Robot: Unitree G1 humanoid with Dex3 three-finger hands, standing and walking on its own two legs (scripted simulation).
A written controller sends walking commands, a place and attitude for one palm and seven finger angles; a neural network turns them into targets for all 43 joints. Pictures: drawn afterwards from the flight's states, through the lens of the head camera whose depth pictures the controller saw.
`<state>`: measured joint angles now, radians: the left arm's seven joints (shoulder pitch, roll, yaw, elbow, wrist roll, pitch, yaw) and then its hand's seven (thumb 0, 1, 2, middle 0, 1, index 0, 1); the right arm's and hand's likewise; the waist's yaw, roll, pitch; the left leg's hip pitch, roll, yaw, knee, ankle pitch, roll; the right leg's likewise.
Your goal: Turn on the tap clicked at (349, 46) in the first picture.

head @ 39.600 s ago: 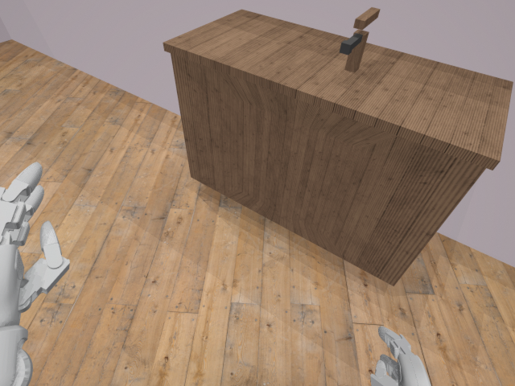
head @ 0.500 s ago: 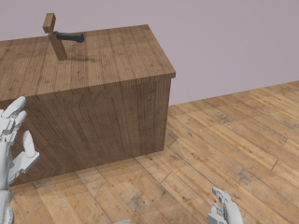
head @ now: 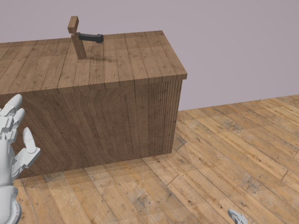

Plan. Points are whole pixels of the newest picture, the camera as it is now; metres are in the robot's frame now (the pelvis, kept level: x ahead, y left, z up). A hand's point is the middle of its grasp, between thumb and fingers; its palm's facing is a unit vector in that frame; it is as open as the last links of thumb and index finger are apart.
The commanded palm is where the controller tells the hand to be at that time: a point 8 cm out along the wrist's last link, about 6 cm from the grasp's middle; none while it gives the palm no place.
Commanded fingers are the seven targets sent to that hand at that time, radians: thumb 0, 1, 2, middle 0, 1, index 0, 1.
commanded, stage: stop stepping back and stand still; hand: left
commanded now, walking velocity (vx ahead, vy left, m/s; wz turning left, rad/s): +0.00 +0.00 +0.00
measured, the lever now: (99, 38) +0.81 +0.27 +0.13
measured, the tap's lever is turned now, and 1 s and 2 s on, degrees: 66 66 66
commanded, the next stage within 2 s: stand and check the lever's angle in 0.64 s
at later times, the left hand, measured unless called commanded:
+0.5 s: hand (46, 135) +0.26 +0.24 +0.16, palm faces +0.33 -0.84 -0.42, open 7.4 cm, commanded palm +0.21 +0.29 +0.19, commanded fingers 0.00 0.90 0.90 -0.20 -0.30 -0.20 -0.30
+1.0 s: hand (21, 149) +0.22 +0.28 +0.17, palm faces +0.40 -0.84 -0.37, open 7.4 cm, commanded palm +0.17 +0.31 +0.19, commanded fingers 0.00 0.90 0.90 -0.20 -0.30 -0.20 -0.30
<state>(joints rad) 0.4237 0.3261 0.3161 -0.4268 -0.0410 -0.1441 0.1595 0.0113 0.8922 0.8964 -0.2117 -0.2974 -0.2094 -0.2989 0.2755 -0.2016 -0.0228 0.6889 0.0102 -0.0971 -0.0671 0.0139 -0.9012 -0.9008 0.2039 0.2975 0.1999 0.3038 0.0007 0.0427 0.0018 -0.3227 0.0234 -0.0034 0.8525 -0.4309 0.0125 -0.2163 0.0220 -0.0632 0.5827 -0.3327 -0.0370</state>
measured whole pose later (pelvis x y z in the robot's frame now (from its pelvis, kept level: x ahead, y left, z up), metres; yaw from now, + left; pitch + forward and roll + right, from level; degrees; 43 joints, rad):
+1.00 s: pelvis +0.01 +0.03 +0.02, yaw -1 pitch -2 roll -1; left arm 0.46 0.34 0.30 -0.41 -0.05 -0.12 0.15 0.01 0.89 0.90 -0.21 -0.30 -0.21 -0.30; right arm 0.20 -0.20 0.00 0.61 0.00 -0.05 -0.08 0.01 -0.90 -0.90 0.21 0.30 0.20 0.30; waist 0.03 0.04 0.00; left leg -0.23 0.01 0.02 0.45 -0.19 0.02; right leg -0.16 0.03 -0.01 0.38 -0.20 -0.01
